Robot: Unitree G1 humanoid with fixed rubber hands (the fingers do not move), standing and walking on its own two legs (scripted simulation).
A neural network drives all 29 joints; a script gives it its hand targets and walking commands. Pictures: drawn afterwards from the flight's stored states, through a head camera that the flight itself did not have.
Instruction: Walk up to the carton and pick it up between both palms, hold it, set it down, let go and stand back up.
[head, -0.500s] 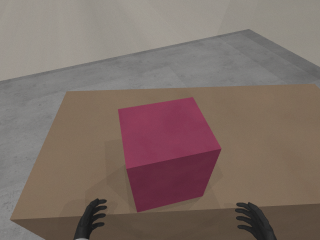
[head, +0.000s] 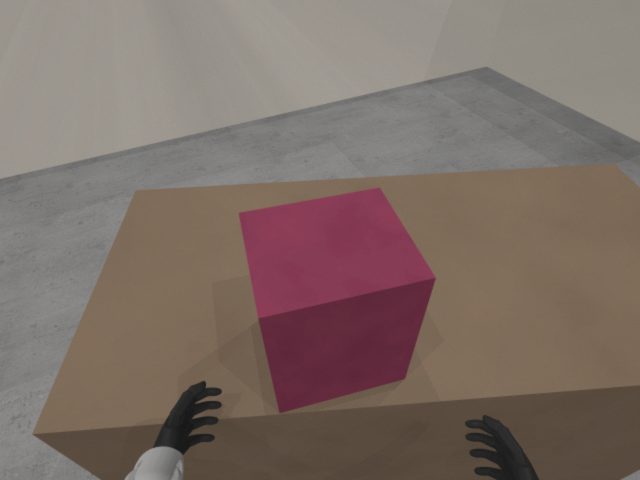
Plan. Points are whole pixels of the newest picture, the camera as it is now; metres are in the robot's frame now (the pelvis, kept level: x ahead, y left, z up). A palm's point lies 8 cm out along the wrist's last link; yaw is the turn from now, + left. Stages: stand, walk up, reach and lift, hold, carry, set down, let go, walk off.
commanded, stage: let go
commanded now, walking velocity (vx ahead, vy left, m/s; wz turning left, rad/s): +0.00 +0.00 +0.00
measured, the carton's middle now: (328, 302) +0.38 +0.01 +0.00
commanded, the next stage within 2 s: stand in 0.44 s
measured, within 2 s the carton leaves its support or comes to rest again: neither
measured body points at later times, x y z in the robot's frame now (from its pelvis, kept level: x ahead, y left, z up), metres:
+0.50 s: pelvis -0.01 +0.01 +0.00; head -0.02 +0.00 +0.45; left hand +0.21 +0.21 -0.05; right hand +0.18 -0.21 -0.08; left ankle +0.01 +0.13 -0.75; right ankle -0.02 -0.11 -0.75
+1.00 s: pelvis -0.01 -0.01 -0.01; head -0.02 +0.01 +0.44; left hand +0.20 +0.21 -0.06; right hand +0.09 -0.24 -0.13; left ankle +0.01 +0.13 -0.75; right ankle -0.02 -0.11 -0.75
